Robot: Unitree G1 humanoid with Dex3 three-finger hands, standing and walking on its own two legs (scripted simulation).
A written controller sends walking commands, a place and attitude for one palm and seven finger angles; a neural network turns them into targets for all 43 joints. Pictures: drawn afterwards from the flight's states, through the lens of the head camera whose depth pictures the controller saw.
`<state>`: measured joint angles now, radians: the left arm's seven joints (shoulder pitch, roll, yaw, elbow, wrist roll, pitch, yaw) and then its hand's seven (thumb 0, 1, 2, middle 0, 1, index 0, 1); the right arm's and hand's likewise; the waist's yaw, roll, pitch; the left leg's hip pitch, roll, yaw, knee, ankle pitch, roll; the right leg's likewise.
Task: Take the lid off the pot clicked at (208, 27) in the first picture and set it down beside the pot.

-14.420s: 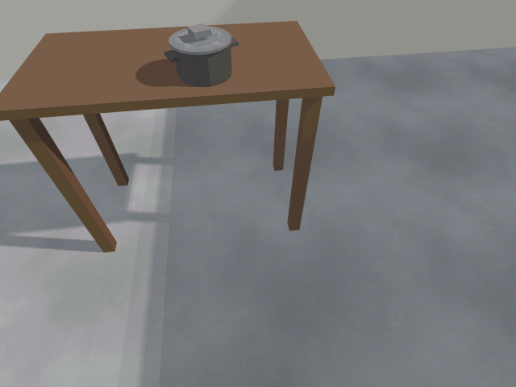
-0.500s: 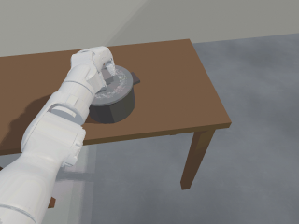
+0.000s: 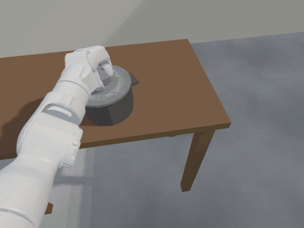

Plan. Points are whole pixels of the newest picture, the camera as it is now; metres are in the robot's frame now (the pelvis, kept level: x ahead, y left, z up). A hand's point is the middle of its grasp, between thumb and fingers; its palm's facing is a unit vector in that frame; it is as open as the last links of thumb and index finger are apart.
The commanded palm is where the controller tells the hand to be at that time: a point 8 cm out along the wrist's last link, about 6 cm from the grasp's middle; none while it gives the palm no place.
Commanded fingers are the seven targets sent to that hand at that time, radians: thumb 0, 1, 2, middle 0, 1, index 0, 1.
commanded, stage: lift the lid straight up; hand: left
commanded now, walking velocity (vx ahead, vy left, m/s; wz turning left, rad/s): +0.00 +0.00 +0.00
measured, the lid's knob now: (99, 78) +0.51 +0.11 +0.13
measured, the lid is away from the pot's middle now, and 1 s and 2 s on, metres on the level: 0.00 0.00 0.02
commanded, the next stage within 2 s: move the lid sideways beside the pot in 1.78 s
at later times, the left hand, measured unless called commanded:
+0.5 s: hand (91, 64) +0.48 +0.11 +0.20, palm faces -0.37 -0.12 -0.92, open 8.2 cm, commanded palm +0.48 +0.12 +0.27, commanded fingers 0.00 0.60 0.97 -0.71 -1.08 -0.77 -1.10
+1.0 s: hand (91, 49) +0.48 +0.10 +0.24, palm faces -0.32 -0.12 -0.94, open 8.1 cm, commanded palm +0.48 +0.11 +0.31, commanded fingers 0.00 0.60 0.97 -0.71 -1.08 -0.77 -1.10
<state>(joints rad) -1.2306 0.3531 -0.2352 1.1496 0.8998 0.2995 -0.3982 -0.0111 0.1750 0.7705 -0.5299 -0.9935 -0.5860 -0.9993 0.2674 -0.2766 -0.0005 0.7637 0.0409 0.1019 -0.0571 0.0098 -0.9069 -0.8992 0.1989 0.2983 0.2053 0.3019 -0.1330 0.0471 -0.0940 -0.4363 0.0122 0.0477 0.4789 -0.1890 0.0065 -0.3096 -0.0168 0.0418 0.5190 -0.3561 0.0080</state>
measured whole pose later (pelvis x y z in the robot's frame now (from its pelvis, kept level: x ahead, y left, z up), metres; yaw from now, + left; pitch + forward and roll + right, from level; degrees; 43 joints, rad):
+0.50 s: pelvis +0.00 +0.00 +0.00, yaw +1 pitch +9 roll +1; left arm -1.37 0.35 -0.30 1.20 0.90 0.34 -0.45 0.01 0.18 0.77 -0.52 -0.98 -0.60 -1.00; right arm 0.25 -0.27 0.00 0.78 0.04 0.04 -0.05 0.01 -0.91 -0.90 0.20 0.30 0.21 0.30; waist -0.12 0.05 -0.10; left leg -0.45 0.00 0.03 0.48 -0.18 0.01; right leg -0.32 -0.03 0.02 0.53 -0.36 0.01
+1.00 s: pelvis -0.01 +0.00 +0.00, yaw +1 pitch +8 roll +1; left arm -1.47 0.35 -0.28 1.21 0.92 0.39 -0.50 0.02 0.18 0.77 -0.53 -0.98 -0.60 -1.00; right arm 0.25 -0.28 0.01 0.79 0.03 0.02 -0.05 0.01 -0.91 -0.90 0.20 0.30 0.21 0.30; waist -0.12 0.05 -0.10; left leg -0.44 0.00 0.03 0.46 -0.17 0.00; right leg -0.32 -0.02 0.02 0.53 -0.36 0.00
